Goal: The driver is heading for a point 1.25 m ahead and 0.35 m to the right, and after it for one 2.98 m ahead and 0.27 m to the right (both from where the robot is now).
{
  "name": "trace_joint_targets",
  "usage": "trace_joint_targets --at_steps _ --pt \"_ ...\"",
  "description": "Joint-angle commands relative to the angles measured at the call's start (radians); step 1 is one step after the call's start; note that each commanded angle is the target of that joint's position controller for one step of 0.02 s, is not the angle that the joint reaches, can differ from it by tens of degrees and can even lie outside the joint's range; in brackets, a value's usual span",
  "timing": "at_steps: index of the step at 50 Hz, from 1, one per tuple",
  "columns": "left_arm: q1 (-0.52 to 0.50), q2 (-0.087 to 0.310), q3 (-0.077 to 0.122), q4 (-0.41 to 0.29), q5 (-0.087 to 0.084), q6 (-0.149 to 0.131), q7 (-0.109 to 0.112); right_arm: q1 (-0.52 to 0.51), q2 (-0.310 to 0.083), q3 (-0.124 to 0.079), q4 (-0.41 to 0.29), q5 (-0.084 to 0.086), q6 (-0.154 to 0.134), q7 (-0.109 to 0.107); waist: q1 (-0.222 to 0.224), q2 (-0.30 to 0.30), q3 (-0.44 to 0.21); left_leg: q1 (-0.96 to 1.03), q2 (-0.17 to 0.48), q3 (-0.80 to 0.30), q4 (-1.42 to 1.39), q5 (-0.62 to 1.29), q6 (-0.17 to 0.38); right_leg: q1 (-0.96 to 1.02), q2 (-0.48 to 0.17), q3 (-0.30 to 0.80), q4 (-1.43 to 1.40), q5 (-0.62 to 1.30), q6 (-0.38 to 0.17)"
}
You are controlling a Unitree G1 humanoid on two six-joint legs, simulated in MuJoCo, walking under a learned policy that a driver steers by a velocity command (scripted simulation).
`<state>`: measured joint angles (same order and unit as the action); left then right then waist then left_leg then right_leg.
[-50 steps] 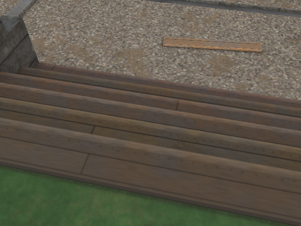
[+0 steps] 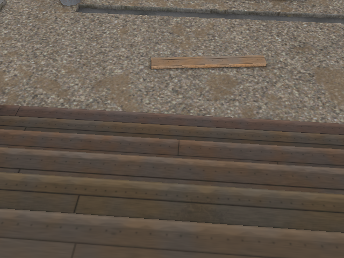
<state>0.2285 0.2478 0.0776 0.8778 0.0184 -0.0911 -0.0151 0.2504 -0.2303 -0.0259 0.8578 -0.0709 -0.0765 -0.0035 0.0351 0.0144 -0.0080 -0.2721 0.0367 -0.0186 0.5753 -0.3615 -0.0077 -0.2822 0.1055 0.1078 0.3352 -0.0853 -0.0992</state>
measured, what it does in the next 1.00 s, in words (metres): walks ahead, turning right: left foot, then right foot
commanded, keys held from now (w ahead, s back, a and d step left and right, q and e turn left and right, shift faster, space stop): w+e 0.78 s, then w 0.22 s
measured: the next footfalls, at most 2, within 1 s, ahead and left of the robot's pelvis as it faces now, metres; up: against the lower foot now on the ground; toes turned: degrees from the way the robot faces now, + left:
left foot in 0.02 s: +0.03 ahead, +0.13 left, +0.00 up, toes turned -2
right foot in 0.48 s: +0.32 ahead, -0.18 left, +0.00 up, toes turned -19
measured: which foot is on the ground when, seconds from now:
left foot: up 0.00-0.00, down 0.02-0.50, up 0.52-0.86, down 0.88-1.00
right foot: down 0.00-0.04, up 0.06-0.46, down 0.48-0.88, up 0.90-1.00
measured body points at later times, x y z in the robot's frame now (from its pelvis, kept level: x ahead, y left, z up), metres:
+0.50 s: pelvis +0.21 -0.05 -0.03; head +0.22 -0.05 +0.42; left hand +0.47 +0.08 -0.13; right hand +0.02 -0.22 -0.17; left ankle +0.00 +0.13 -0.73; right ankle +0.28 -0.17 -0.75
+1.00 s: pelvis +0.44 -0.13 -0.02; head +0.44 -0.13 +0.43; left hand +0.62 +0.05 -0.15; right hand +0.38 -0.39 -0.14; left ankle +0.51 -0.07 -0.74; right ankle +0.32 -0.22 -0.64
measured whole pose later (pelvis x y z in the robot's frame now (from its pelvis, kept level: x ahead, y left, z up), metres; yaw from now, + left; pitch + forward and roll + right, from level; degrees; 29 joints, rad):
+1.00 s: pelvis +0.44 -0.13 -0.02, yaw -33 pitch +2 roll +1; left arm 0.35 0.25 0.05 0.87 0.07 -0.11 -0.04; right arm 0.27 -0.22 0.00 0.84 -0.05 -0.11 0.02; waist -0.01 -0.03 -0.04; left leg -0.35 -0.03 0.08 0.57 -0.25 0.06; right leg -0.55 0.09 0.14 1.32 -0.39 -0.03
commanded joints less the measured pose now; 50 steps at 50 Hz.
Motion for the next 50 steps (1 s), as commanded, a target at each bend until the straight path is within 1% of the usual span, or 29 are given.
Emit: trace_joint_targets --at_steps 1,2,3,4,5,6,8,11,15,19,23,24,25,26,27,28,29,30,32,35,39,42,44,45,46,47,48,49,50 --pt "-0.155 0.083 0.016 -0.136 0.018 0.005 -0.02 0.242 -0.069 -0.01 0.036 -0.001 -0.039 -0.016 -0.117 -0.032 -0.021 0.329 0.005 0.015 -0.187 0.124 0.059 -0.231 -0.175 0.313 0.006 -0.483 -0.16" --pt "-0.125 0.008 -0.007 -0.143 0.031 0.004 -0.025 0.325 -0.115 -0.018 0.048 -0.007 -0.061 -0.031 -0.143 0.053 -0.035 0.44 0.19 -0.219 -0.286 0.051 0.203 -0.366 -0.089 0.27 0.215 -0.471 -0.074" --pt "-0.158 -0.084 -0.036 -0.182 0.054 -0.01 -0.03 0.316 -0.158 -0.019 0.042 -0.027 -0.083 -0.034 -0.136 0.158 0.103 0.462 0.462 -0.67 -0.477 -0.1 0.438 -0.68 0.033 0.175 0.369 -0.414 0.012" --pt "-0.141 -0.038 -0.031 -0.138 0.061 -0.008 -0.023 0.166 -0.154 -0.015 0.029 -0.021 -0.077 -0.027 -0.073 0.05 0.163 0.425 0.491 -0.625 -0.536 -0.193 0.394 -0.74 -0.098 0.215 0.504 -0.303 0.009" --pt "-0.08 0.044 -0.006 -0.107 0.045 -0.005 -0.005 0.048 -0.118 -0.016 -0.018 0.028 -0.074 -0.024 -0.045 0.068 0.083 0.429 0.399 -0.466 -0.522 -0.188 0.312 -0.668 -0.098 0.11 0.591 -0.257 0.025" --pt "-0.024 0.089 0.012 -0.074 0.034 0.0 0.001 0.005 -0.046 0.006 -0.038 0.041 -0.076 -0.032 -0.035 0.103 0.027 0.417 0.321 -0.34 -0.524 -0.126 0.25 -0.599 -0.101 0.059 0.659 -0.209 0.032" --pt "-0.043 0.043 -0.003 -0.068 0.043 0.004 -0.019 0.051 0.014 0.038 -0.033 0.016 -0.084 -0.057 -0.041 0.098 0.054 0.355 0.239 -0.136 -0.508 0.149 0.193 -0.539 -0.122 -0.01 0.721 -0.052 0.037" --pt "-0.162 -0.037 -0.038 -0.101 0.009 0.006 -0.086 0.214 -0.06 0.031 0.028 0.002 -0.082 -0.067 -0.116 0.056 0.084 0.33 0.213 0.053 -0.494 0.441 0.213 -0.546 -0.173 -0.102 0.652 0.114 0.083" --pt "-0.294 -0.056 -0.056 -0.15 0.021 0.013 -0.099 0.397 -0.072 0.04 0.139 0.006 -0.065 -0.023 -0.17 0.082 0.12 0.387 0.217 0.137 -0.469 0.685 0.223 -0.511 -0.172 -0.175 0.441 0.081 0.071" --pt "-0.284 -0.027 -0.049 -0.161 0.029 0.03 -0.099 0.327 -0.101 0.032 0.15 -0.007 -0.058 -0.002 -0.105 0.1 0.131 0.427 0.257 0.183 -0.434 0.857 0.212 -0.424 -0.15 -0.167 0.36 0.012 0.002" --pt "-0.146 0.043 -0.017 -0.127 0.007 0.024 -0.072 0.29 -0.178 -0.004 0.148 -0.011 -0.036 -0.006 0.004 0.107 0.067 0.374 0.257 0.285 -0.205 1.27 0.168 -0.095 -0.041 -0.229 0.233 0.012 -0.043" --pt "-0.029 0.088 0.008 -0.096 0.004 0.009 -0.048 0.319 -0.175 -0.004 0.153 -0.026 -0.036 0.004 0.038 0.094 -0.003 0.234 0.219 0.296 -0.036 1.247 0.134 0.154 -0.004 -0.223 0.255 0.091 -0.08" --pt "0.201 0.148 0.036 -0.033 0.021 0.011 -0.016 0.36 -0.106 0.02 0.141 -0.062 -0.046 0.017 0.086 0.0 -0.174 -0.098 0.171 0.278 0.26 0.953 0.048 0.604 -0.083 -0.082 0.387 0.277 -0.193" --pt "0.446 0.179 0.03 0.048 0.031 0.019 -0.002 0.404 0.013 0.07 0.087 -0.067 -0.056 0.06 0.117 -0.17 -0.438 -0.347 0.009 0.164 0.569 -0.091 -0.02 0.959 -0.38 0.44 0.187 0.255 -0.411" --pt "0.565 0.145 0.033 0.128 0.059 0.003 -0.009 0.107 -0.07 0.03 0.035 0.006 -0.05 0.077 0.236 -0.034 -0.23 -0.546 -0.043 -0.001 0.767 -0.162 0.013 0.85 -0.381 0.52 0.023 0.114 -0.319" --pt "0.41 0.16 0.043 0.103 0.049 -0.024 -0.005 -0.004 -0.076 0.026 -0.01 0.021 -0.06 0.063 0.183 -0.05 -0.024 -0.624 0.023 -0.076 0.788 -0.127 0.046 0.606 -0.366 0.427 -0.021 -0.026 -0.25" --pt "0.259 0.074 0.015 0.082 0.027 -0.031 -0.007 -0.016 -0.122 0.009 -0.017 -0.002 -0.058 0.033 0.106 -0.041 0.0 -0.507 0.063 -0.09 0.742 -0.077 0.063 0.384 -0.325 0.364 -0.05 -0.092 -0.234" --pt "0.178 0.009 -0.014 0.062 0.017 -0.037 -0.013 0.03 -0.079 0.015 -0.021 -0.02 -0.052 0.008 0.026 -0.059 -0.005 -0.394 0.08 -0.101 0.694 -0.039 0.085 0.217 -0.297 0.309 -0.079 -0.094 -0.235" --pt "0.053 -0.026 -0.039 0.018 0.018 -0.042 -0.027 0.077 0.007 0.036 -0.038 -0.019 -0.022 -0.011 -0.078 -0.048 0.04 -0.251 0.083 -0.088 0.613 -0.046 0.082 -0.069 -0.278 0.284 -0.163 -0.123 -0.236" --pt "0.021 0.036 -0.033 -0.016 0.035 -0.057 -0.037 0.063 -0.028 0.036 -0.069 0.005 -0.003 -0.016 -0.093 -0.045 0.065 -0.175 0.058 -0.014 0.382 0.073 0.04 -0.25 -0.212 0.194 -0.196 -0.128 -0.199" --pt "0.186 0.11 -0.008 0.002 0.056 -0.038 -0.064 -0.098 0.022 0.065 -0.139 0.02 0.01 0.012 -0.015 -0.1 0.033 0.005 -0.03 0.066 0.147 0.377 -0.012 -0.299 -0.137 0.146 -0.105 0.105 -0.172" --pt "0.159 0.113 -0.005 -0.036 0.056 -0.045 -0.068 0.017 -0.079 0.03 -0.118 0.005 -0.007 0.002 -0.097 -0.063 0.007 0.134 -0.066 0.101 0.158 0.334 -0.009 -0.278 -0.149 0.183 0.09 0.28 -0.145" --pt "0.081 0.116 -0.005 -0.076 0.053 -0.053 -0.071 0.273 -0.177 -0.013 -0.036 0.02 -0.027 -0.014 -0.22 -0.007 -0.044 0.354 -0.054 0.073 0.028 0.298 0.053 -0.288 -0.103 0.213 0.376 0.399 -0.082" --pt "0.249 -0.008 -0.032 -0.058 0.042 -0.061 -0.078 0.388 -0.274 -0.031 -0.015 0.03 -0.042 -0.025 -0.168 0.162 -0.271 0.573 0.261 -0.323 -0.089 0.672 0.321 -0.281 -0.007 0.129 0.721 -0.012 0.0" --pt "0.388 -0.084 -0.05 -0.028 0.034 -0.073 -0.065 0.348 -0.238 -0.008 -0.039 0.003 -0.052 0.003 -0.096 0.18 -0.288 0.62 0.454 -0.61 -0.104 1.101 0.544 -0.473 0.052 0.125 1.049 -0.527 0.057" --pt "0.31 0.019 -0.018 -0.053 0.023 -0.055 -0.053 0.244 -0.212 -0.028 -0.024 -0.014 -0.056 0.028 -0.085 0.142 -0.111 0.48 0.478 -0.697 -0.225 0.596 0.5 -0.702 -0.007 0.145 1.163 -0.479 0.061" --pt "0.208 0.094 -0.006 -0.06 0.038 -0.029 -0.024 0.12 -0.121 -0.012 -0.045 0.02 -0.057 0.035 -0.074 0.037 -0.014 0.308 0.411 -0.566 -0.267 0.259 0.418 -0.722 -0.089 0.121 1.205 -0.355 0.061" --pt "0.184 0.075 -0.014 -0.056 0.061 -0.009 -0.003 0.038 -0.023 0.017 -0.068 0.031 -0.052 0.03 -0.059 -0.019 -0.046 0.216 0.332 -0.465 -0.325 0.147 0.372 -0.64 -0.122 0.114 1.108 -0.26 0.072" --pt "0.168 0.028 -0.036 -0.056 0.08 0.007 0.001 -0.015 0.022 0.029 -0.078 0.024 -0.054 0.013 -0.041 -0.012 -0.022 0.135 0.271 -0.367 -0.368 0.174 0.345 -0.563 -0.167 0.112 1.013 -0.192 0.095"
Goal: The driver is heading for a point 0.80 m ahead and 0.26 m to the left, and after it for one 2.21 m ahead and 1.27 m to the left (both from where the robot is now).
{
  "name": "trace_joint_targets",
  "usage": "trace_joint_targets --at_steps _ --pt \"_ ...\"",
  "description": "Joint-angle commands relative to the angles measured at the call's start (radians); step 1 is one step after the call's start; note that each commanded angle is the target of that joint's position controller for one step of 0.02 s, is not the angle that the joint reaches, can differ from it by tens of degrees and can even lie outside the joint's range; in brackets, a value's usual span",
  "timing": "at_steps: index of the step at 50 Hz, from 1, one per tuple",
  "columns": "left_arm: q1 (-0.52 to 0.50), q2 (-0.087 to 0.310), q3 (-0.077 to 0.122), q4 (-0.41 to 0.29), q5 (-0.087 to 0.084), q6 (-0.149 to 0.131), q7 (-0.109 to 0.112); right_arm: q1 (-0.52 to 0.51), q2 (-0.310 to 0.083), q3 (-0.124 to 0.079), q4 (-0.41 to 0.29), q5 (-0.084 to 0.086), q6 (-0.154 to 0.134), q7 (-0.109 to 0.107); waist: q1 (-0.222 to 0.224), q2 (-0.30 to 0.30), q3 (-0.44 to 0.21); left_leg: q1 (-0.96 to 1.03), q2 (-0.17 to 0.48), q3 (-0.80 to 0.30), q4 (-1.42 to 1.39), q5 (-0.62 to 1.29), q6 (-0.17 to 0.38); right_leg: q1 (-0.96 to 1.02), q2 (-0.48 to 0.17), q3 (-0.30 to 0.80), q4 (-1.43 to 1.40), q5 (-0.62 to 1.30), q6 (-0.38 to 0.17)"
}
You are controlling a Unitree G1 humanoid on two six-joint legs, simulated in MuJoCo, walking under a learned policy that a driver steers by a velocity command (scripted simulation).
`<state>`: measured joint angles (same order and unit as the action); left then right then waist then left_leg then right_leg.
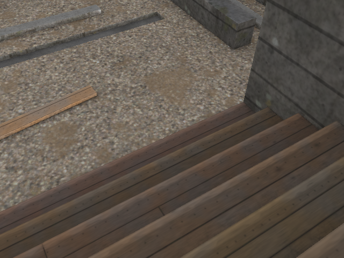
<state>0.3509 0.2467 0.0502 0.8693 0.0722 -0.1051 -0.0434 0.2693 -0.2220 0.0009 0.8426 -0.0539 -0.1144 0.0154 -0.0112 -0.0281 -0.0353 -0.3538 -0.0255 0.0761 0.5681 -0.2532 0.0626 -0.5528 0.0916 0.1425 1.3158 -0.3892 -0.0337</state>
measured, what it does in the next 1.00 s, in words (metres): goes down, turning left: right foot, then left foot 0.17 m lower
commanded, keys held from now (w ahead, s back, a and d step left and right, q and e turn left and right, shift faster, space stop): w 0.30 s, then w+q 0.70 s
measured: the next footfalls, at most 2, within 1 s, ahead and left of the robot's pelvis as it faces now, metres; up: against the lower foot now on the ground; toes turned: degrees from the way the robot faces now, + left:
right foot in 0.34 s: +0.24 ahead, -0.16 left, +0.00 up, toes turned -4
left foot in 0.88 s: +0.44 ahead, +0.04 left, -0.17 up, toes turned +17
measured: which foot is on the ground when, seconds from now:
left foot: down 0.00-0.36, up 0.38-0.86, down 0.88-1.00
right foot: up 0.00-0.32, down 0.34-0.90, up 0.92-1.00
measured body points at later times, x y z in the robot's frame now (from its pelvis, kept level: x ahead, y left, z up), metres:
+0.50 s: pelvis +0.20 -0.07 +0.00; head +0.21 -0.08 +0.45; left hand +0.24 +0.17 -0.13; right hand +0.25 -0.32 -0.14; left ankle +0.17 +0.07 -0.64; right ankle +0.20 -0.16 -0.73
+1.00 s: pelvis +0.43 -0.04 -0.16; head +0.43 -0.05 +0.29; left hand +0.34 +0.16 -0.31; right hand +0.52 -0.29 -0.30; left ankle +0.40 +0.03 -0.89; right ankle +0.40 -0.19 -0.68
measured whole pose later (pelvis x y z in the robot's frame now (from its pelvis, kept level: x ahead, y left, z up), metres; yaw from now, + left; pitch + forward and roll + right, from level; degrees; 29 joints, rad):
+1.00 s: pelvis +0.43 -0.04 -0.16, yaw +18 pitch +0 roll +1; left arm 0.45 0.18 -0.03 1.00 0.06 -0.09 -0.06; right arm 0.35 -0.24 -0.07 0.99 -0.09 -0.09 0.05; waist -0.01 0.00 -0.01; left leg -0.22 -0.09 0.01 0.51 -0.28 0.08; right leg -0.63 -0.06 0.02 1.77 -0.62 0.02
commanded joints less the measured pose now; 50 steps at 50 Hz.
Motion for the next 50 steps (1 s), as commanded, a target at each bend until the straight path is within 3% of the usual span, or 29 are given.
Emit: trace_joint_targets --at_steps 1,5,10,13,15,16,17,18,19,20,21,22,23,25,27,29,31,34,38,41,42,43,44,45,46,47,48,49,50 --pt "0.004 -0.015 -0.024 -0.061 0.032 0.028 0.024 0.0 0.006 -0.004 -0.034 0.006 -0.02 -0.02 0.002 0.049 0.037 0.173 0.28 -0.376 -0.381 0.078 0.241 -0.247 -0.166 0.031 -0.043 0.108 0.041" --pt "-0.082 -0.007 -0.029 -0.071 -0.011 0.026 -0.021 0.183 -0.037 -0.017 0.075 -0.007 -0.041 -0.023 -0.052 0.079 0.057 0.163 0.211 -0.194 -0.393 0.291 0.216 -0.198 -0.182 -0.111 -0.364 0.318 0.067" --pt "-0.167 0.019 -0.024 -0.108 0.007 0.067 -0.027 0.186 -0.121 -0.032 0.112 -0.003 -0.032 0.044 -0.038 0.124 0.072 0.079 0.237 -0.151 -0.393 0.256 0.204 0.018 -0.148 -0.164 -0.547 0.357 0.018" --pt "-0.145 0.052 -0.011 -0.126 0.006 0.048 -0.006 0.146 -0.107 -0.027 0.106 -0.024 -0.033 0.023 -0.002 0.119 0.064 0.228 0.321 -0.2 -0.309 0.293 0.195 -0.042 -0.173 -0.078 -0.51 0.309 -0.023" --pt "-0.173 0.06 -0.005 -0.156 0.005 0.033 0.006 0.11 -0.12 -0.03 0.088 -0.006 -0.028 -0.002 -0.002 0.115 0.043 0.256 0.315 -0.18 -0.23 0.312 0.167 0.039 -0.152 -0.123 -0.567 0.17 -0.037" --pt "-0.255 0.03 -0.005 -0.164 -0.078 0.05 0.028 0.213 -0.2 -0.066 0.119 0.081 0.03 -0.01 -0.018 0.117 0.095 0.26 0.22 -0.103 -0.169 0.497 0.1 0.116 -0.052 -0.275 -0.757 0.055 -0.025" --pt "-0.101 0.04 0.004 -0.101 -0.068 0.05 0.039 0.256 -0.175 -0.067 0.135 0.074 0.057 -0.013 0.021 0.126 0.052 0.208 0.208 -0.081 0.051 0.725 0.071 0.35 -0.044 -0.24 -0.771 0.274 -0.044" --pt "0.201 0.107 0.024 -0.013 -0.031 0.009 0.022 0.21 -0.106 -0.038 0.126 -0.057 0.027 0.036 0.124 -0.054 -0.094 -0.053 0.152 -0.075 0.294 0.342 0.066 0.703 -0.16 -0.115 -0.811 0.367 -0.117" --pt "0.307 0.194 0.039 -0.017 -0.021 -0.007 0.014 0.34 0.073 0.003 0.078 -0.058 -0.007 0.055 0.086 -0.284 -0.341 -0.375 -0.039 -0.085 0.622 -0.4 0.017 1.086 -0.443 0.305 -0.857 0.49 -0.386" --pt "0.368 0.135 0.041 0.033 0.041 -0.023 0.0 0.107 -0.017 -0.025 0.016 0.002 -0.02 0.059 0.205 -0.134 -0.031 -0.575 -0.048 -0.24 0.72 -0.32 0.063 0.797 -0.462 0.453 -1.012 0.143 -0.361" --pt "0.244 0.094 0.029 0.035 0.021 -0.031 -0.008 0.02 -0.034 -0.033 0.001 0.016 -0.021 0.039 0.144 -0.078 0.092 -0.604 0.006 -0.247 0.742 -0.185 0.111 0.633 -0.472 0.327 -1.034 0.028 -0.325" --pt "0.14 0.008 -0.003 0.016 -0.008 -0.025 -0.004 0.024 -0.056 -0.042 0.015 0.008 -0.01 0.016 0.076 -0.009 0.092 -0.541 0.063 -0.211 0.77 -0.088 0.108 0.491 -0.437 0.232 -1.02 0.035 -0.294" --pt "0.084 -0.047 -0.024 -0.008 -0.02 -0.014 0.013 0.064 -0.006 -0.03 0.017 -0.016 -0.008 0.008 0.025 0.013 0.038 -0.434 0.116 -0.228 0.686 -0.04 0.095 0.425 -0.393 0.12 -1.006 0.138 -0.252" --pt "0.045 -0.091 -0.036 -0.01 0.006 0.004 0.043 0.137 0.066 -0.004 0.037 -0.042 0.011 0.034 -0.023 0.0 0.036 -0.344 0.141 -0.226 0.635 0.13 0.07 0.315 -0.346 0.004 -0.998 0.296 -0.196" --pt "-0.002 -0.138 -0.067 -0.019 0.03 -0.02 0.074 0.089 0.041 -0.007 0.025 -0.05 0.015 0.069 -0.024 0.008 0.065 -0.322 0.163 -0.227 0.419 0.381 0.046 0.23 -0.294 -0.108 -0.966 0.331 -0.151" --pt "0.113 -0.09 -0.07 0.037 0.026 -0.035 0.085 0.037 0.016 -0.02 0.015 -0.035 0.01 0.079 0.023 -0.003 0.03 -0.19 0.132 -0.142 0.215 0.652 0.019 0.139 -0.223 -0.233 -0.862 0.304 -0.144" --pt "0.206 -0.052 -0.072 0.091 0.038 -0.025 0.064 -0.015 0.009 -0.024 -0.005 -0.023 0.016 0.081 0.037 -0.009 0.075 -0.136 0.112 -0.118 0.181 0.691 -0.005 0.083 -0.256 -0.205 -0.818 0.309 -0.148" --pt "0.24 -0.05 -0.093 0.126 0.035 -0.031 0.039 -0.088 -0.016 -0.025 -0.042 -0.043 0.043 0.068 0.025 0.019 0.126 -0.153 0.113 -0.133 0.173 0.649 0.009 0.114 -0.319 -0.147 -0.722 0.255 -0.153" --pt "0.317 -0.042 -0.104 0.172 0.005 -0.028 0.062 -0.239 -0.034 -0.032 -0.087 -0.046 0.058 0.052 0.08 0.017 0.176 -0.19 0.101 -0.085 0.031 0.518 0.008 0.22 -0.361 -0.097 -0.586 0.175 -0.118" --pt "0.316 -0.005 -0.088 0.19 -0.015 0.003 0.071 -0.199 -0.044 -0.036 -0.04 -0.045 0.05 0.041 0.083 0.025 0.197 -0.092 0.109 -0.067 -0.204 0.31 0.008 0.292 -0.381 -0.094 -0.444 0.317 -0.089" --pt "0.338 0.019 -0.077 0.2 -0.013 0.018 0.071 -0.135 -0.05 -0.04 -0.001 -0.033 0.041 0.034 0.077 0.049 0.171 0.02 0.078 -0.013 -0.268 0.352 0.005 0.306 -0.357 -0.117 -0.351 0.354 -0.091" --pt "0.303 0.089 -0.048 0.218 0.018 0.035 0.048 -0.015 -0.08 -0.055 0.047 0.004 0.037 0.028 0.023 0.032 0.107 0.173 0.039 0.02 -0.316 0.35 0.019 0.321 -0.326 -0.16 -0.235 0.508 -0.085" --pt "0.293 0.081 -0.049 0.209 0.055 0.04 0.023 0.178 -0.142 -0.09 0.095 0.0 0.013 0.026 -0.067 0.115 0.015 0.47 0.021 0.051 -0.276 0.521 0.087 0.165 -0.298 -0.219 0.029 0.608 -0.046" --pt "0.408 -0.032 -0.084 0.225 0.063 0.031 -0.016 0.482 -0.25 -0.135 0.182 -0.023 0.025 0.026 -0.133 0.311 -0.241 0.984 0.208 -0.166 0.078 1.242 0.361 -0.18 -0.17 -0.274 0.603 -0.052 0.077" --pt "0.295 -0.053 -0.094 0.142 0.019 0.015 -0.057 0.632 -0.274 -0.145 0.245 -0.034 0.022 0.035 -0.211 0.191 -0.32 1.206 0.337 -0.386 0.101 1.303 0.458 -0.516 -0.103 -0.19 0.815 -0.456 0.128" --pt "-0.015 -0.02 -0.083 -0.01 -0.045 -0.022 -0.064 0.598 -0.254 -0.155 0.229 -0.042 0.015 0.024 -0.291 0.093 -0.109 1.174 0.404 -0.555 0.005 0.907 0.419 -0.895 -0.105 -0.094 0.776 -0.432 0.154" --pt "-0.132 0.037 -0.058 -0.065 -0.062 -0.026 -0.046 0.431 -0.191 -0.127 0.203 -0.029 0.015 0.031 -0.206 0.014 0.007 0.913 0.415 -0.562 -0.083 0.574 0.358 -0.894 -0.159 -0.075 0.607 -0.341 0.105" --pt "-0.07 0.058 -0.047 -0.04 -0.032 -0.018 -0.016 0.274 -0.084 -0.085 0.172 -0.032 0.024 0.049 -0.082 -0.072 0.078 0.563 0.354 -0.438 -0.121 0.274 0.305 -0.721 -0.214 -0.063 0.401 -0.213 0.041" --pt "0.008 0.001 -0.063 0.004 0.003 -0.01 0.008 0.061 0.038 -0.03 0.098 -0.035 0.016 0.046 0.045 -0.081 0.164 0.1 0.285 -0.321 -0.198 0.254 0.255 -0.422 -0.299 0.001 0.019 0.134 -0.009"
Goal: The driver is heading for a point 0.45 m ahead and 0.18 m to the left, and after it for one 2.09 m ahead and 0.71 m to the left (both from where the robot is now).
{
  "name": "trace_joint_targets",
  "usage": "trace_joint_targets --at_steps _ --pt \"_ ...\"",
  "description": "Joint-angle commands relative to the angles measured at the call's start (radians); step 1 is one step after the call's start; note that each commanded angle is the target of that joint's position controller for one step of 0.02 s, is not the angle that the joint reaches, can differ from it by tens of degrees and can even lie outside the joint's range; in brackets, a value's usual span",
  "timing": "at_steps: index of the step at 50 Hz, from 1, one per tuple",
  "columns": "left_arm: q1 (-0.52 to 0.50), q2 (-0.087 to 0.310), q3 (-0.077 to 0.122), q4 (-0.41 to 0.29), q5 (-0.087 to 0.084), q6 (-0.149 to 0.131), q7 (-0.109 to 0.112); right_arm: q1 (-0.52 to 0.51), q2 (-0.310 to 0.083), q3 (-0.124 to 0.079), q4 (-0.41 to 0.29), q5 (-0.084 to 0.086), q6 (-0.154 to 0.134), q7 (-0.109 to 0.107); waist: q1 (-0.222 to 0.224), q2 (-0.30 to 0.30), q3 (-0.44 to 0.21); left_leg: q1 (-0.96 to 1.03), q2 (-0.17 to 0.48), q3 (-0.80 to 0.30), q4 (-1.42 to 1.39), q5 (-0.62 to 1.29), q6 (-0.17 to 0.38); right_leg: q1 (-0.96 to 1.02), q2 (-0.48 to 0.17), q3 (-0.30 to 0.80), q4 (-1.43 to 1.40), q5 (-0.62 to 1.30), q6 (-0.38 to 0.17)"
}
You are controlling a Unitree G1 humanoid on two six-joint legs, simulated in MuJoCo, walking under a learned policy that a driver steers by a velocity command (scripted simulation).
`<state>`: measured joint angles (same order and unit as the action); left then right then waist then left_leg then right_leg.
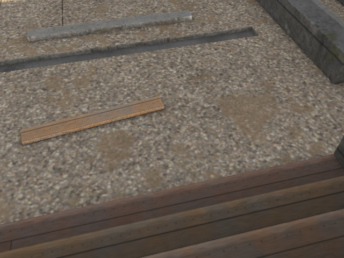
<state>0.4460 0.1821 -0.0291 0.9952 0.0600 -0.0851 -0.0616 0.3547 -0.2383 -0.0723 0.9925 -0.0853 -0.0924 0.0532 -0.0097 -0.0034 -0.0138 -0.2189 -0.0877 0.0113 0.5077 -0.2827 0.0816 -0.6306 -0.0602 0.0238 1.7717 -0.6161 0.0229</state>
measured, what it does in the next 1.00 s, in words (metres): goes down, turning left: right foot 0.17 m lower, then left foot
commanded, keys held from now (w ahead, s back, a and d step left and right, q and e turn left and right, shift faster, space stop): w+q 0.48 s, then q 0.52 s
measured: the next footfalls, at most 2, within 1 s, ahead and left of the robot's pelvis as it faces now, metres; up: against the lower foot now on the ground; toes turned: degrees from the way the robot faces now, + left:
right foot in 0.30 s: +0.30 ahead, -0.16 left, -0.17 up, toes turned +7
left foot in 0.94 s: +0.31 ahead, +0.12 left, -0.17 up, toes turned +41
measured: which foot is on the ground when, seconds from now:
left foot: down 0.00-0.32, up 0.34-0.92, down 0.94-1.00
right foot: up 0.00-0.28, down 0.30-0.94, up 0.96-1.00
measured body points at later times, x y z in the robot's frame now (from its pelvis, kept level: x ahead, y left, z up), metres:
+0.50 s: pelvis +0.23 -0.10 -0.18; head +0.23 -0.11 +0.27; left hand +0.16 +0.13 -0.32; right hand +0.33 -0.32 -0.33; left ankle +0.25 +0.05 -0.73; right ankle +0.26 -0.17 -0.90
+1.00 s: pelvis +0.32 -0.01 -0.20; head +0.33 -0.01 +0.25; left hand +0.19 +0.22 -0.32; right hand +0.60 -0.12 -0.30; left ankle +0.28 +0.09 -0.90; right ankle +0.28 -0.17 -0.85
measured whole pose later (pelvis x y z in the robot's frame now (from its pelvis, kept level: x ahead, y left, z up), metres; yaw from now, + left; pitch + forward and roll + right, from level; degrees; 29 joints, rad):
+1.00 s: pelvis +0.32 -0.01 -0.20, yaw +36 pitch +3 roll +2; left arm 0.36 0.24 0.07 0.89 0.05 -0.11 0.02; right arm 0.19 -0.22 -0.07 0.77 -0.08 -0.12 0.02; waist 0.05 -0.02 -0.05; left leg -0.47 0.00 0.08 0.80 -0.39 0.04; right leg -0.35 -0.15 -0.14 1.13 -0.73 0.06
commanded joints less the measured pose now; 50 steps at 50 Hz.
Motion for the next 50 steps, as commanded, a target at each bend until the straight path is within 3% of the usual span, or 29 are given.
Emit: trace_joint_targets --at_steps 1,2,4,5,7,9,11,13,15,16,17,18,19,21,22,23,24,25,26,28,33,39,43,44,46,47,48,49,50 --pt "-0.092 0.029 0.006 -0.105 0.033 -0.011 0.033 -0.096 0.063 0.061 -0.098 0.008 -0.014 0.001 0.051 0.002 0.2 -0.342 0.268 -0.214 -0.172 0.236 0.261 -0.16 -0.138 0.06 -0.592 0.529 -0.081" --pt "-0.101 0.015 0.009 -0.108 0.053 0.003 0.026 -0.08 0.04 0.065 -0.097 0.035 -0.019 -0.002 0.047 0.028 0.147 -0.477 0.201 -0.186 -0.168 0.116 0.262 0.022 -0.087 -0.007 -0.73 0.673 -0.083" --pt "-0.013 -0.021 -0.01 -0.105 0.047 0.012 -0.001 -0.055 -0.075 0.054 -0.101 0.0 -0.035 0.002 0.102 0.048 0.08 -0.737 0.145 -0.19 -0.045 0.138 0.227 0.339 -0.03 -0.097 -0.603 0.803 -0.054" --pt "-0.076 -0.017 -0.019 -0.133 0.037 0.005 -0.002 0.005 -0.06 0.061 -0.075 -0.023 -0.057 -0.014 0.054 0.001 0.071 -0.595 0.164 -0.277 0.043 0.127 0.215 0.188 -0.08 0.057 -0.69 0.956 -0.033" --pt "-0.264 0.066 -0.008 -0.2 0.066 0.002 0.015 0.194 -0.017 0.077 -0.032 0.024 -0.07 -0.057 -0.072 0.028 0.063 -0.211 0.175 -0.378 0.231 0.002 0.212 -0.147 -0.058 0.059 -0.933 0.987 -0.01" --pt "-0.37 0.066 -0.025 -0.222 0.042 0.015 0.02 0.268 -0.021 0.084 -0.031 0.018 -0.049 -0.073 -0.131 -0.036 0.077 -0.297 0.11 -0.326 0.331 -0.218 0.145 0.028 -0.045 0.009 -1.33 1.175 -0.01" --pt "-0.341 0.053 -0.027 -0.243 0.033 0.033 0.015 0.24 -0.07 0.085 -0.056 -0.007 -0.021 -0.033 -0.075 0.051 0.108 -0.502 0.124 -0.426 0.327 -0.303 0.165 0.301 -0.032 -0.012 -1.279 1.069 -0.011" --pt "-0.229 0.107 -0.002 -0.229 0.024 0.035 0.01 0.188 -0.1 0.079 -0.1 -0.004 0.004 -0.011 -0.003 0.01 0.125 -0.512 0.106 -0.465 0.438 -0.339 0.142 0.501 -0.001 -0.052 -1.402 0.957 -0.03" --pt "0.044 0.29 0.094 -0.157 0.008 0.01 0.02 0.201 -0.143 0.072 -0.102 -0.021 0.008 0.037 0.136 -0.046 0.013 -0.534 0.051 -0.426 0.834 -0.084 0.052 0.835 -0.059 -0.035 -1.349 0.856 -0.164" --pt "0.213 0.312 0.109 -0.112 0.047 0.001 0.01 0.432 0.017 0.09 -0.024 0.019 -0.01 0.063 0.109 -0.204 -0.263 -0.714 -0.052 -0.26 1.343 -0.475 -0.026 1.162 -0.242 0.083 -0.989 1.403 -0.354" --pt "0.22 0.346 0.11 -0.14 0.065 -0.001 -0.014 0.536 0.069 0.102 -0.069 0.071 -0.018 0.064 0.045 -0.217 -0.389 -0.913 -0.051 -0.19 1.685 -0.506 -0.017 1.226 -0.441 0.283 -1.011 1.538 -0.447" --pt "0.131 0.342 0.111 -0.129 0.054 0.018 -0.027 0.324 0.017 0.099 -0.154 0.064 -0.005 0.051 0.095 -0.134 -0.207 -1.137 -0.005 -0.191 1.701 -0.369 -0.044 1.049 -0.493 0.517 -1.206 0.912 -0.441" --pt "0.045 0.269 0.089 -0.131 0.024 0.014 -0.035 0.151 -0.018 0.087 -0.182 0.045 0.002 0.02 0.08 -0.051 -0.031 -1.196 0.072 -0.166 1.645 -0.191 -0.052 0.799 -0.445 0.481 -1.337 0.337 -0.363" --pt "-0.036 0.072 0.033 -0.133 0.05 -0.01 -0.033 0.168 0.028 0.106 -0.153 0.045 0.016 -0.011 -0.04 0.041 0.107 -0.935 0.222 -0.191 1.395 0.045 -0.034 0.347 -0.436 0.374 -1.455 0.281 -0.284" --pt "-0.008 0.055 0.028 -0.097 0.047 -0.03 -0.018 0.16 0.042 0.105 -0.161 0.047 0.022 -0.012 -0.074 0.004 0.16 -0.863 0.224 -0.144 1.376 0.001 -0.021 0.219 -0.39 0.294 -1.493 0.308 -0.241" --pt "-0.033 -0.013 0.013 -0.082 0.034 -0.059 0.023 0.196 0.061 0.116 -0.141 0.016 0.031 0.0 -0.084 -0.007 0.157 -0.888 0.258 -0.17 1.113 0.243 0.0 0.233 -0.264 0.188 -1.456 0.282 -0.197" --pt "-0.005 0.003 0.013 -0.059 0.032 -0.08 0.045 0.164 0.059 0.114 -0.149 0.011 0.033 0.017 -0.055 -0.071 0.16 -0.894 0.242 -0.143 1.023 0.279 0.007 0.234 -0.246 0.16 -1.473 0.28 -0.186" --pt "0.013 -0.006 0.006 -0.041 0.057 -0.097 0.066 0.109 0.015 0.097 -0.162 0.024 0.02 0.027 -0.007 0.002 0.14 -0.82 0.225 -0.14 0.759 0.458 0.007 0.192 -0.226 0.053 -1.476 0.397 -0.178" --pt "0.076 0.023 0.002 -0.001 0.074 -0.095 0.072 0.036 -0.004 0.08 -0.166 0.03 0.02 0.043 0.011 -0.061 0.114 -0.757 0.219 -0.092 0.733 0.483 -0.004 0.191 -0.244 0.025 -1.473 0.592 -0.176" --pt "0.067 0.126 0.021 0.021 0.093 -0.082 0.076 0.128 0.021 0.077 -0.147 0.036 0.021 0.071 -0.077 -0.083 0.025 -0.692 0.195 -0.091 0.866 0.482 -0.026 0.234 -0.262 -0.04 -1.342 1.045 -0.159" --pt "0.092 0.137 0.027 0.006 0.071 -0.062 0.108 -0.002 -0.014 0.061 -0.234 0.037 0.02 0.043 -0.029 -0.075 -0.014 -0.81 0.19 -0.094 0.909 0.276 -0.075 0.476 -0.293 -0.111 -1.222 1.229 -0.139" --pt "0.24 0.105 0.053 0.042 0.048 -0.05 0.142 -0.211 0.037 0.06 -0.34 0.02 0.031 0.027 0.086 -0.102 0.03 -0.868 0.242 -0.035 0.689 0.123 -0.097 0.657 -0.365 -0.11 -1.212 1.185 -0.212" --pt "0.028 0.201 0.097 -0.06 0.057 -0.058 0.133 -0.196 -0.006 0.018 -0.333 0.015 0.035 0.024 0.039 -0.118 0.035 -0.469 0.179 0.087 0.567 0.055 -0.083 0.426 -0.353 -0.231 -1.243 1.047 -0.171" --pt "0.012 0.254 0.127 -0.071 0.02 -0.057 0.134 -0.23 -0.039 -0.004 -0.338 0.02 0.029 0.018 0.06 -0.12 0.057 -0.402 0.122 0.161 0.418 -0.147 -0.089 0.424 -0.322 -0.269 -1.253 0.972 -0.158" --pt "-0.045 0.305 0.16 -0.093 0.03 -0.051 0.125 -0.09 -0.071 -0.035 -0.274 0.047 0.007 -0.01 -0.016 -0.115 0.012 -0.146 0.031 0.194 0.22 0.01 -0.056 0.43 -0.311 -0.291 -1.08 0.981 -0.122" --pt "-0.075 0.27 0.158 -0.114 0.029 -0.051 0.104 0.038 -0.132 -0.068 -0.222 0.059 -0.013 -0.041 -0.087 0.007 -0.083 0.132 0.003 0.133 0.088 0.403 0.027 0.298 -0.228 -0.313 -0.826 0.836 -0.067" --pt "-0.092 0.065 0.103 -0.224 0.052 -0.062 0.088 0.23 -0.251 -0.085 -0.172 0.021 -0.022 -0.08 -0.081 0.278 -0.386 0.634 0.348 -0.368 0.103 1.015 0.39 -0.078 -0.023 -0.305 -0.437 -0.157 0.066" --pt "-0.325 0.103 0.098 -0.342 -0.048 -0.067 0.051 0.41 -0.232 -0.077 -0.153 -0.033 -0.042 -0.049 -0.208 0.122 -0.38 0.67 0.489 -0.601 -0.009 1.097 0.424 -0.299 0.046 -0.015 -0.431 -0.247 0.055" --pt "-0.47 0.096 0.095 -0.392 -0.086 -0.065 0.055 0.343 -0.202 -0.082 -0.132 -0.017 -0.067 -0.03 -0.223 0.053 -0.119 0.477 0.518 -0.577 -0.002 1.031 0.39 -0.422 0.017 0.054 -0.473 -0.225 0.054"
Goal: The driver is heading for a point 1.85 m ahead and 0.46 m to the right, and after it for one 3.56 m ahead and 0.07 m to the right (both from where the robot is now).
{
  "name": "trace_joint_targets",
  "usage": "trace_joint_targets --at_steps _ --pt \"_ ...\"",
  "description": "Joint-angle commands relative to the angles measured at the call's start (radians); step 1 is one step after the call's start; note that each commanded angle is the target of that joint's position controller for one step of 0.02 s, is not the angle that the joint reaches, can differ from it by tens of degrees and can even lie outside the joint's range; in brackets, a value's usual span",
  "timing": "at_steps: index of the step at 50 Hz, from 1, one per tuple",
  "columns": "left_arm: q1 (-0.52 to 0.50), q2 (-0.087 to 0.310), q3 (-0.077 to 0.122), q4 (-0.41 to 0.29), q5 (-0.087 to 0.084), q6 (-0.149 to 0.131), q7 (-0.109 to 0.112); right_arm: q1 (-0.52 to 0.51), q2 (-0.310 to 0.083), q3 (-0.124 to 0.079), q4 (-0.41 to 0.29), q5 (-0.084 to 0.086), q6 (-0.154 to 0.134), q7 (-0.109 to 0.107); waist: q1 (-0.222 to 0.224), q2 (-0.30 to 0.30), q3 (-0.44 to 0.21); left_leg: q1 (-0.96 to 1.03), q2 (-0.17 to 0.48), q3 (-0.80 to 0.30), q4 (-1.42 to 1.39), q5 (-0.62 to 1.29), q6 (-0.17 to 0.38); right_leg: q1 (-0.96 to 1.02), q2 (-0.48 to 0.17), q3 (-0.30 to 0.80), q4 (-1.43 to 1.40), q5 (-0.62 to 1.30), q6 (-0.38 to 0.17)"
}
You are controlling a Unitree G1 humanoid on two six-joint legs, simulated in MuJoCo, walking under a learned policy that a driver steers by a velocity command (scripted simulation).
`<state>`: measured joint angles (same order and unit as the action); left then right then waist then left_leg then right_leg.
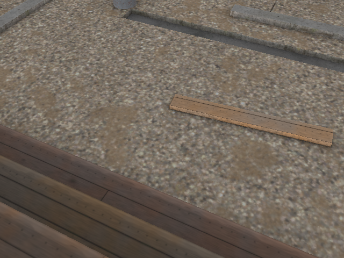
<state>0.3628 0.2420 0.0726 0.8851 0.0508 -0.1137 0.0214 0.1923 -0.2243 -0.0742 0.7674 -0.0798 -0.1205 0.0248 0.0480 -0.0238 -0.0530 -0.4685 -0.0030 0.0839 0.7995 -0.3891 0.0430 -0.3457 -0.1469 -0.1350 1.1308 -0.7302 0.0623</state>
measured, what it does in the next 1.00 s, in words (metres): steps to the right: right foot, then left foot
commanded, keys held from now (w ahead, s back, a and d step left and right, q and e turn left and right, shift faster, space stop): q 0.38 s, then e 0.62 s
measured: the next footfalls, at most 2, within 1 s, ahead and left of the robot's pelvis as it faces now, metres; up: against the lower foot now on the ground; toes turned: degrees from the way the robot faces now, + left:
right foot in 0.40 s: +0.00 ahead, -0.18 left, +0.00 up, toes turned +18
left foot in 0.74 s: -0.03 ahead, +0.02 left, +0.00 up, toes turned +9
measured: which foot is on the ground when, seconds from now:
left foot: down 0.00-0.42, up 0.44-0.72, down 0.74-1.00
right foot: up 0.00-0.38, down 0.40-0.78, up 0.80-1.00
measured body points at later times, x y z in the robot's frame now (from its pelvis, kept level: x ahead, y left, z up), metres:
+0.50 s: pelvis +0.00 -0.07 -0.01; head +0.02 -0.07 +0.44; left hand +0.03 +0.20 -0.13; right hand +0.18 -0.29 -0.13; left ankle +0.01 +0.09 -0.63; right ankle -0.04 -0.19 -0.70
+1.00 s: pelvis -0.07 -0.11 +0.04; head -0.05 -0.10 +0.49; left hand +0.10 +0.15 -0.06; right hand +0.05 -0.38 -0.06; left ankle -0.07 +0.01 -0.70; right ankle -0.12 -0.24 -0.60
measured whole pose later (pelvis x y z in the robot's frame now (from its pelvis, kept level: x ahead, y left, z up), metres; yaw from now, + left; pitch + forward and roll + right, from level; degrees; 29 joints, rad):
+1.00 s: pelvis -0.07 -0.11 +0.04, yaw +2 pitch +5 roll +0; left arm 0.20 0.30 0.02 0.63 0.08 -0.02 -0.05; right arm 0.25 -0.25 -0.06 0.71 -0.03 -0.07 -0.03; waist -0.06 -0.03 -0.05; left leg -0.29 0.05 0.12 0.42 -0.20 0.03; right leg -0.56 -0.02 0.02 1.21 -0.43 0.09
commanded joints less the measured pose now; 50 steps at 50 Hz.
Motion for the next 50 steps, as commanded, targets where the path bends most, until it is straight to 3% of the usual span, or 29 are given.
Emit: trace_joint_targets --at_steps 1,2,3,6,9,13,15,19,20,21,22,23,24,26,27,28,29,30,31,33,35,37,38,39,40,41,42,44,50 --pt "-0.383 0.074 0.003 -0.294 -0.067 -0.026 -0.006 0.413 -0.177 -0.073 0.082 0.029 -0.032 0.004 -0.211 0.095 -0.067 0.595 0.402 -0.572 -0.266 1.019 0.406 -0.641 0.074 0.235 0.184 -0.099 0.018" --pt "-0.262 0.104 0.01 -0.252 -0.028 -0.01 0.009 0.278 -0.145 -0.061 0.064 0.065 -0.01 0.015 -0.109 0.121 -0.066 0.421 0.358 -0.456 -0.252 0.965 0.375 -0.537 0.055 0.233 0.187 -0.017 0.001" --pt "-0.148 0.098 0.009 -0.199 -0.005 0.007 0.025 0.166 -0.121 -0.045 0.027 0.069 0.017 0.028 -0.026 0.104 -0.014 0.151 0.316 -0.373 -0.284 0.912 0.333 -0.372 0.059 0.218 0.187 0.09 -0.01" --pt "0.023 0.053 -0.019 -0.152 0.006 0.029 -0.037 0.004 -0.112 -0.004 -0.064 0.022 0.034 0.025 0.075 0.088 -0.034 -0.239 0.176 -0.247 -0.272 0.741 0.266 -0.108 0.148 0.143 0.298 0.487 -0.029" --pt "-0.035 0.085 -0.024 -0.222 0.016 0.036 -0.057 0.057 -0.133 0.008 -0.038 0.016 0.017 0.0 0.037 0.089 -0.036 -0.209 0.157 -0.275 -0.225 0.622 0.239 -0.107 0.166 0.144 0.278 0.52 -0.021" --pt "-0.201 0.089 -0.048 -0.334 0.022 0.058 -0.018 0.218 -0.135 0.014 0.002 0.02 0.006 -0.014 -0.114 0.15 -0.078 0.088 0.267 -0.52 -0.068 0.585 0.26 -0.313 0.153 0.226 0.212 0.329 0.025" --pt "-0.256 0.092 -0.061 -0.389 -0.021 0.082 0.003 0.21 -0.173 0.005 -0.003 0.024 0.005 -0.01 -0.135 0.159 -0.091 0.117 0.29 -0.638 -0.06 0.743 0.251 -0.329 0.157 0.26 0.127 0.167 0.046" --pt "-0.093 0.079 -0.066 -0.347 -0.04 0.094 0.0 0.094 -0.232 -0.001 -0.033 0.043 0.037 -0.013 -0.05 0.154 -0.122 -0.017 0.194 -0.629 -0.05 0.711 0.224 -0.087 0.212 0.166 -0.238 0.286 0.025" --pt "0.044 0.087 -0.055 -0.298 -0.05 0.09 -0.008 0.008 -0.245 -0.006 -0.055 0.042 0.051 -0.001 0.026 0.112 -0.117 -0.129 0.149 -0.537 -0.011 0.653 0.205 0.103 0.24 0.091 -0.386 0.449 -0.003" --pt "0.126 0.226 -0.007 -0.239 -0.044 0.07 -0.006 0.103 -0.121 0.019 -0.082 0.014 0.067 0.018 -0.032 -0.156 -0.154 -0.332 -0.033 -0.3 0.201 0.299 0.057 0.351 0.141 0.271 -0.462 1.238 -0.192" --pt "0.169 0.326 0.028 -0.241 -0.007 0.057 -0.03 0.071 -0.06 0.032 -0.133 0.02 0.064 0.021 0.028 -0.248 -0.091 -0.671 -0.182 -0.213 0.411 -0.269 -0.096 0.42 -0.158 0.771 -0.565 1.546 -0.488" --pt "0.174 0.293 0.013 -0.236 0.032 0.04 -0.057 -0.089 -0.068 0.029 -0.15 0.05 0.056 -0.01 0.097 -0.051 0.021 -0.902 -0.162 -0.342 0.66 -0.308 -0.131 0.434 -0.281 0.912 -0.551 1.683 -0.557" --pt "0.119 0.23 -0.006 -0.214 0.033 0.043 -0.087 -0.081 -0.056 0.037 -0.135 0.056 0.066 -0.042 0.046 -0.017 0.032 -0.988 -0.135 -0.41 0.713 -0.214 -0.148 0.41 -0.265 0.849 -0.546 1.567 -0.499" --pt "-0.13 0.051 -0.075 -0.242 -0.027 0.056 -0.131 0.084 -0.085 0.034 -0.029 0.022 0.085 -0.06 -0.108 0.018 -0.081 -0.739 -0.095 -0.389 0.712 -0.019 -0.196 0.222 -0.092 0.62 -0.46 1.509 -0.29" --pt "-0.085 0.035 -0.059 -0.223 -0.085 0.099 -0.046 0.047 -0.052 0.034 -0.055 0.051 0.141 -0.07 -0.159 0.108 -0.11 -0.312 -0.022 -0.249 0.415 0.069 -0.109 0.096 -0.079 0.508 -0.611 1.165 -0.212" --pt "-0.114 0.043 -0.064 -0.215 -0.087 0.119 -0.027 0.0 -0.033 0.043 -0.042 0.059 0.176 -0.061 -0.15 0.082 -0.021 -0.112 -0.02 -0.134 0.273 0.138 -0.085 -0.09 0.029 0.382 -0.644 1.135 -0.156" --pt "-0.391 0.131 -0.079 -0.297 -0.04 0.077 -0.09 0.19 -0.001 0.06 -0.017 -0.013 0.135 0.036 -0.306 -0.168 -0.015 0.066 0.002 -0.104 0.674 0.345 -0.15 -0.48 0.15 0.321 -0.586 1.097 -0.147" --pt "-0.507 0.174 -0.061 -0.344 -0.02 0.059 -0.096 0.22 -0.057 0.044 -0.03 -0.019 0.129 0.071 -0.329 -0.061 -0.052 0.171 -0.019 -0.083 0.706 0.371 -0.172 -0.586 0.13 0.335 -0.602 0.999 -0.175" --pt "-0.394 0.191 -0.052 -0.332 -0.029 0.044 -0.072 0.075 -0.069 0.038 -0.121 -0.007 0.127 0.057 -0.253 0.04 -0.054 0.071 -0.035 -0.02 0.46 0.137 -0.19 -0.458 0.116 0.36 -0.634 0.977 -0.197" --pt "-0.103 0.19 -0.049 -0.223 -0.034 0.012 -0.041 -0.072 -0.053 0.055 -0.179 0.011 0.131 0.014 -0.09 -0.026 -0.049 -0.112 -0.009 -0.051 0.123 -0.111 -0.197 0.025 0.051 0.43 -0.577 1.11 -0.241" --pt "-0.057 0.146 -0.054 -0.215 -0.07 0.012 -0.061 -0.065 -0.04 0.063 -0.176 0.03 0.138 0.003 -0.032 -0.107 -0.077 -0.119 0.024 -0.134 -0.141 -0.146 -0.177 0.217 -0.057 0.605 -0.583 0.994 -0.342" --pt "-0.084 0.181 -0.037 -0.223 -0.087 0.042 -0.094 -0.02 -0.087 0.034 -0.165 0.051 0.136 -0.013 -0.064 -0.122 -0.095 0.105 0.012 -0.119 -0.319 0.16 -0.099 0.155 -0.059 0.686 -0.621 0.966 -0.374" --pt "-0.014 0.167 -0.035 -0.217 -0.073 0.051 -0.093 0.005 -0.161 0.005 -0.165 0.057 0.123 -0.029 -0.048 -0.05 -0.171 0.285 0.074 -0.158 -0.288 0.411 -0.002 0.107 -0.02 0.658 -0.588 0.854 -0.326" --pt "0.05 0.114 -0.045 -0.252 -0.048 0.059 -0.089 -0.038 -0.208 -0.016 -0.185 0.037 0.107 -0.037 -0.002 0.148 -0.189 0.376 0.172 -0.258 -0.264 0.684 0.201 -0.052 0.118 0.412 -0.519 0.577 -0.199" --pt "-0.029 0.11 -0.041 -0.267 -0.014 0.072 -0.083 0.037 -0.215 -0.033 -0.184 -0.004 0.09 -0.037 -0.115 0.203 -0.174 0.455 0.313 -0.411 -0.387 0.884 0.381 -0.192 0.265 0.23 -0.24 0.248 -0.083" --pt "-0.128 0.128 -0.031 -0.299 0.023 0.079 -0.062 0.127 -0.201 -0.035 -0.152 -0.025 0.068 -0.047 -0.175 0.115 -0.118 0.464 0.449 -0.515 -0.444 0.834 0.432 -0.348 0.23 0.259 0.056 0.05 -0.038" --pt "-0.159 0.153 -0.013 -0.308 0.019 0.082 -0.029 0.155 -0.153 -0.018 -0.125 -0.002 0.051 -0.045 -0.143 -0.005 -0.049 0.425 0.449 -0.471 -0.476 0.793 0.386 -0.41 0.198 0.277 0.156 0.057 -0.013" --pt "-0.135 0.139 -0.024 -0.29 0.038 0.089 -0.012 0.048 -0.077 0.008 -0.127 0.043 0.038 -0.036 -0.079 0.049 -0.03 0.33 0.356 -0.295 -0.468 0.811 0.299 -0.352 0.177 0.269 0.26 0.213 0.01" --pt "-0.113 0.081 -0.053 -0.311 0.038 0.093 -0.103 -0.032 -0.201 -0.035 -0.14 0.055 0.03 -0.077 -0.07 0.133 -0.026 0.187 0.233 -0.048 -0.49 0.479 0.168 -0.139 0.094 0.08 -0.063 0.295 0.04"
Velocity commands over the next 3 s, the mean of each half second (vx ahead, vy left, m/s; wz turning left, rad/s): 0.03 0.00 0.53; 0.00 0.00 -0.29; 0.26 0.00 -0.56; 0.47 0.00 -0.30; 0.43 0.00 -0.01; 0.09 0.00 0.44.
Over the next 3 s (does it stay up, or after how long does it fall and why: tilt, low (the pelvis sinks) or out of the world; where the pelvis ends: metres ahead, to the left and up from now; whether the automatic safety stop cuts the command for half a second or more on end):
stays up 0.66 -0.52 -0.48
